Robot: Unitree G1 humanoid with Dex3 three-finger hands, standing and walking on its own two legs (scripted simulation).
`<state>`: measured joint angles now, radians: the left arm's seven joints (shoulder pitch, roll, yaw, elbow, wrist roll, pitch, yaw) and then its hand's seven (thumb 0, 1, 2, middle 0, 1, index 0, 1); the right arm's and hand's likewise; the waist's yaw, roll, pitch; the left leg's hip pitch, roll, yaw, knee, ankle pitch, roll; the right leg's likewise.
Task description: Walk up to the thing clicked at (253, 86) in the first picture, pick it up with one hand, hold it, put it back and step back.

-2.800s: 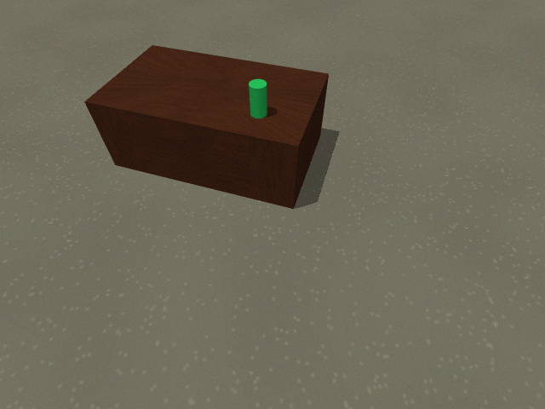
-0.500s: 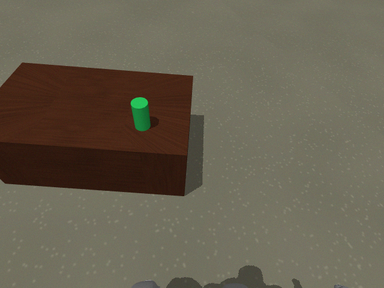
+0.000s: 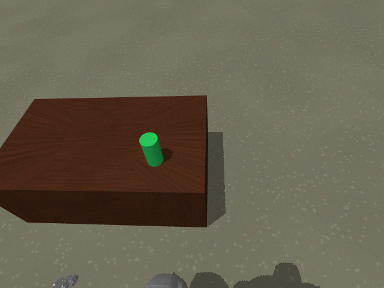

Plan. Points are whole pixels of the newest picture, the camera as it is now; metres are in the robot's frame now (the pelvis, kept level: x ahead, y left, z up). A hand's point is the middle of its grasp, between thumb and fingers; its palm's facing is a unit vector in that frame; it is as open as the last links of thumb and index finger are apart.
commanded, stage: walk up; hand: left
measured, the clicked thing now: (152, 150) +0.67 +0.23 -0.30
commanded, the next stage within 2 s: stand in 1.80 s
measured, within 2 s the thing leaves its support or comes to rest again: neither
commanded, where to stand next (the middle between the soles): +0.20 +0.04 m, yaw +0 degrees
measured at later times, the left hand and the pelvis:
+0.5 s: hand (70, 269) +0.18 +0.34 -0.16, palm faces -0.06 -0.93 -0.37, open 7.4 cm; pelvis +0.12 +0.06 -0.01, yaw -1 degrees
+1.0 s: hand (94, 234) +0.26 +0.29 -0.14, palm faces -0.04 -0.95 -0.32, open 7.4 cm; pelvis +0.14 +0.05 +0.01, yaw -1 degrees
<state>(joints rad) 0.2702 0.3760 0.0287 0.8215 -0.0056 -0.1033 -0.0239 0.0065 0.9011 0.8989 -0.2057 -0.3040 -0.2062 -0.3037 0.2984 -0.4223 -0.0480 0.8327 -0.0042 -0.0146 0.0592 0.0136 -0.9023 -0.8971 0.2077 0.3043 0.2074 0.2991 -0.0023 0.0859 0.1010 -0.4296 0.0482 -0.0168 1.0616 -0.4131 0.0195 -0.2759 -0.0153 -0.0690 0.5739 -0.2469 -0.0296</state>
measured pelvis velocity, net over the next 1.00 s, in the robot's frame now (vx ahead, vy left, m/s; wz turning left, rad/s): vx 0.14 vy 0.05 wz -0.02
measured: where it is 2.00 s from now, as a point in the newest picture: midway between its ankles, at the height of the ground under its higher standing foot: outside the picture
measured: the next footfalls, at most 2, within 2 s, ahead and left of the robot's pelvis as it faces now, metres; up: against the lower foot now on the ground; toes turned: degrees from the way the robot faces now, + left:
left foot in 0.20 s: +0.20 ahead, +0.19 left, +0.00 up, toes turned +2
right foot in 0.54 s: +0.21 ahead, -0.08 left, +0.00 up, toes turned -3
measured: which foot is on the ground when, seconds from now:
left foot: up 0.00-0.18, down 0.20-1.00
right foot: down 0.00-0.22, up 0.24-0.52, down 0.54-1.00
